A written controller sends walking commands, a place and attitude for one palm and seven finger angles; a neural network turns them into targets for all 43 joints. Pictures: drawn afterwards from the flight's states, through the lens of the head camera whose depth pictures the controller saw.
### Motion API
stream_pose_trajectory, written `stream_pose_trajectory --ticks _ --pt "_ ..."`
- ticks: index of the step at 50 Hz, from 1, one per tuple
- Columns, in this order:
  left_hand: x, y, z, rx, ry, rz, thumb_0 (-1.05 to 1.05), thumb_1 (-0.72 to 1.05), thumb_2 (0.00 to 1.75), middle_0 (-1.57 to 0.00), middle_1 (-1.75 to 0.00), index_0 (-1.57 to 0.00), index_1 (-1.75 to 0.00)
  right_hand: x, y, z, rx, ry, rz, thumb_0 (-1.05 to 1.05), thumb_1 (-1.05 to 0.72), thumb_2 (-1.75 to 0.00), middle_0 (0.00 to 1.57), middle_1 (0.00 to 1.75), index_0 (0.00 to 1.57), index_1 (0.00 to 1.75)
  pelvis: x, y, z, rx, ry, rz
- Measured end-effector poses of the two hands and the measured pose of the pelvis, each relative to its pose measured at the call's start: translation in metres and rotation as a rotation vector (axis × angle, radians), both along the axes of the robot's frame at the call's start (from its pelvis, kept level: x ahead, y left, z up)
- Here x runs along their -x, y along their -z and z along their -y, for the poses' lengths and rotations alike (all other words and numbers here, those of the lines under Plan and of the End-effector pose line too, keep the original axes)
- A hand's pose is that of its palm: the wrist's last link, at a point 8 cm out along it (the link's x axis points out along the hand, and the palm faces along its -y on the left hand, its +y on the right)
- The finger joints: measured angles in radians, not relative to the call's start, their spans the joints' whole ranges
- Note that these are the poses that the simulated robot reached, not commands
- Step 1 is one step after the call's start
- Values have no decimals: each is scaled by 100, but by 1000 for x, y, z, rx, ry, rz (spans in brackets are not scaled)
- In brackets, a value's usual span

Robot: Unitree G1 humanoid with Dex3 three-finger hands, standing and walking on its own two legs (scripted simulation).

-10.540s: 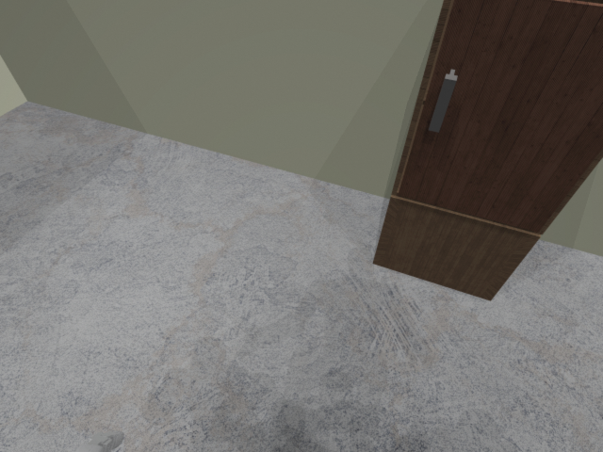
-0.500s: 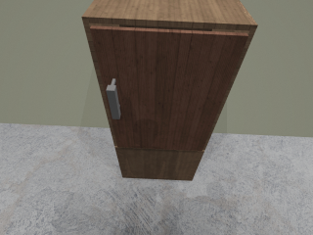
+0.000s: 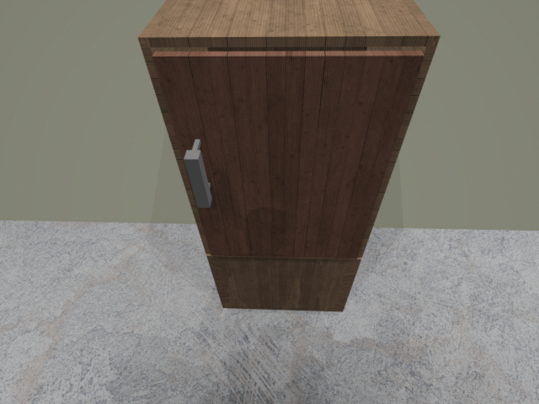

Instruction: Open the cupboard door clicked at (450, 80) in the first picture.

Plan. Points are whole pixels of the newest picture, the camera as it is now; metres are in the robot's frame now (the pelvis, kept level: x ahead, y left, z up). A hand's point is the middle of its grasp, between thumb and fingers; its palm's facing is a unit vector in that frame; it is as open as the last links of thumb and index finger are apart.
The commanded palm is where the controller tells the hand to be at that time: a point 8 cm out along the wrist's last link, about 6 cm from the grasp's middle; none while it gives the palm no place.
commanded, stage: raise the hand with hooked fingers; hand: left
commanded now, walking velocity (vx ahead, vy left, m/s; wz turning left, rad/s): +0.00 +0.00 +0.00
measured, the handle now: (201, 173) +0.54 +0.18 +0.01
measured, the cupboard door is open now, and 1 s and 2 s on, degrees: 0 0 0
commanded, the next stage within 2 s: none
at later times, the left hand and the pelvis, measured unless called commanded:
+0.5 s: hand (156, 388) +0.16 +0.18 -0.06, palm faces +0.01 -1.00 +0.00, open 8.4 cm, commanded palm +0.13 +0.25 -0.05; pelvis -0.01 -0.01 -0.07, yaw +2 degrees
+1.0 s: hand (105, 355) +0.19 +0.25 -0.01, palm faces +0.10 -0.99 -0.07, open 11.4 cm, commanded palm +0.16 +0.30 -0.01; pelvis -0.03 +0.01 -0.07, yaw +2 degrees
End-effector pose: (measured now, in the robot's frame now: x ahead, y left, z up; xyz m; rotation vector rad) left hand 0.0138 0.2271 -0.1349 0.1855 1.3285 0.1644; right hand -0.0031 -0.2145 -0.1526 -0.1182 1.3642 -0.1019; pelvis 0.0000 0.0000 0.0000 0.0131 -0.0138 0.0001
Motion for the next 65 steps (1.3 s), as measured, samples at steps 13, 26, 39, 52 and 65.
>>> stream_pose_trajectory --ticks 13,26,39,52,65 --pt "-132 -104 -9 -29 -98 810 2 88 88 -20 -33 -20 -33 -79 -25 31 102 -22 412 2 -91 -90 20 30 20 30 -2 6 2 5 -38 -32" --pt "-114 -73 -14 181 114 1182 1 61 78 -22 -49 -22 -49 -224 -68 49 186 -226 915 1 -91 -90 20 29 20 30 14 70 13 3 -31 -223" --pt "-154 -111 -34 178 282 1333 2 31 65 -24 -69 -24 -69 -176 6 -19 25 -222 728 2 -91 -90 20 30 21 30 33 89 0 71 -60 -244" --pt "-148 -127 -82 56 128 1283 1 1 52 -26 -88 -26 -88 -107 -8 7 134 -141 591 2 -90 -90 20 30 21 30 33 69 -17 57 -44 -228" --pt "-183 -147 -98 122 187 1333 0 -30 39 -29 -108 -29 -108 -145 -46 1 174 -170 733 2 -91 -90 20 30 20 30 26 57 -24 67 -42 -190"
